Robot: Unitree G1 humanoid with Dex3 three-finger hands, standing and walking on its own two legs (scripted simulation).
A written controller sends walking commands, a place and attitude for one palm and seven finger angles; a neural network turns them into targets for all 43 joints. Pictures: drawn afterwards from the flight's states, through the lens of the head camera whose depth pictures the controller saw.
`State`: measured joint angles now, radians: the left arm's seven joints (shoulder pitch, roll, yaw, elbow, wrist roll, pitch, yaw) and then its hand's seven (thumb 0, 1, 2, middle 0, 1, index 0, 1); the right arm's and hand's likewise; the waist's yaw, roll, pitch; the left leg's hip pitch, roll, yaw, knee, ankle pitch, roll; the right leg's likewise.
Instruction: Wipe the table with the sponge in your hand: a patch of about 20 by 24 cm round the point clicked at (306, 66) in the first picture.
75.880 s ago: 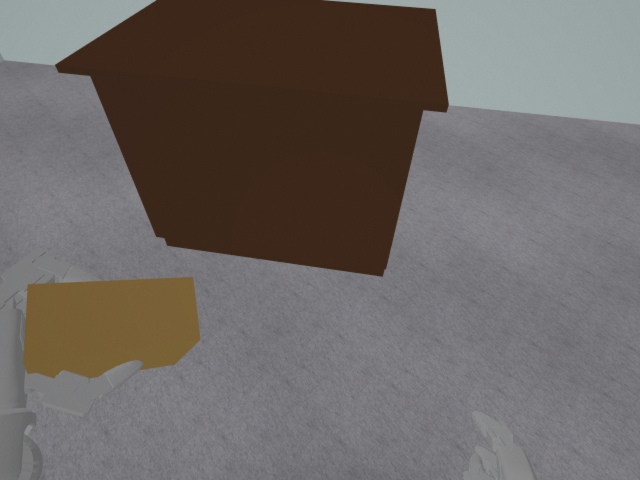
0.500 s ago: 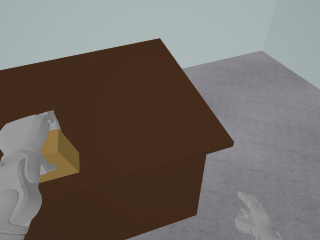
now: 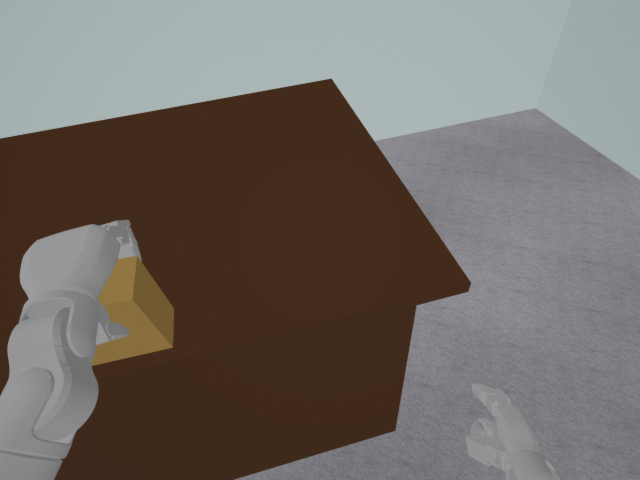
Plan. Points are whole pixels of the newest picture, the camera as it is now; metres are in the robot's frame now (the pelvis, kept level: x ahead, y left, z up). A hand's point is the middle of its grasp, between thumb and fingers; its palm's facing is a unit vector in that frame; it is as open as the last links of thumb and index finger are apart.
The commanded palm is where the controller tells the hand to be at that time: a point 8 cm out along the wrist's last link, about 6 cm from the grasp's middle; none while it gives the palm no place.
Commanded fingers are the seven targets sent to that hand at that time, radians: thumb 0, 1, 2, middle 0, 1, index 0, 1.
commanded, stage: lift the sponge slowly off the table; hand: left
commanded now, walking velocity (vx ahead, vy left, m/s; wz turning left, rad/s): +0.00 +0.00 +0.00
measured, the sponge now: (118, 322) +0.25 +0.32 +0.07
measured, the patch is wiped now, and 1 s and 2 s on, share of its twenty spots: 1.00 1.00 1.00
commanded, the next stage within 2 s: bring the sponge back beside the body in 1.62 s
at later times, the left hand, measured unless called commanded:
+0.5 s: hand (99, 272) +0.26 +0.30 +0.17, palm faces +0.09 -0.02 -1.00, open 10.0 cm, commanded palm +0.23 +0.30 +0.24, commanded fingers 0.00 0.10 1.30 -1.20 -1.60 -1.20 -1.60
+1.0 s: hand (88, 245) +0.27 +0.30 +0.20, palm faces +0.10 +0.00 -0.99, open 10.0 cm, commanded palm +0.23 +0.31 +0.27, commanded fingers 0.00 0.10 1.30 -1.20 -1.60 -1.20 -1.60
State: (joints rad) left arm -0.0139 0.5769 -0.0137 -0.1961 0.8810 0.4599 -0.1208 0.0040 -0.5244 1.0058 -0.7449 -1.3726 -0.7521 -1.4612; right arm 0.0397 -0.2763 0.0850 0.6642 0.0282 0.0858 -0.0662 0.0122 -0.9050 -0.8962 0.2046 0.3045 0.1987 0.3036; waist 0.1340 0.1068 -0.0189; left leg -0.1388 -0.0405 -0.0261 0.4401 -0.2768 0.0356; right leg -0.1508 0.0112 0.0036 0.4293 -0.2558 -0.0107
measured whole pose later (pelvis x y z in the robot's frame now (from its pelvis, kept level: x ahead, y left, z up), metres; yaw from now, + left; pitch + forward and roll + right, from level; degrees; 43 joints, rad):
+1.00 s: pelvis -0.02 -0.02 +0.00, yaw +1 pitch -2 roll +0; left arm -0.25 0.68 0.00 -0.03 0.84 0.42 -0.22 0.00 -0.55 1.01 -0.77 -1.35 -0.78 -1.43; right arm 0.05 -0.30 0.08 0.67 0.04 0.07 -0.09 0.01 -0.91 -0.90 0.20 0.30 0.20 0.30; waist 0.12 0.12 -0.01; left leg -0.15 -0.03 -0.04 0.44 -0.25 0.01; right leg -0.17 0.02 -0.01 0.45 -0.24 -0.03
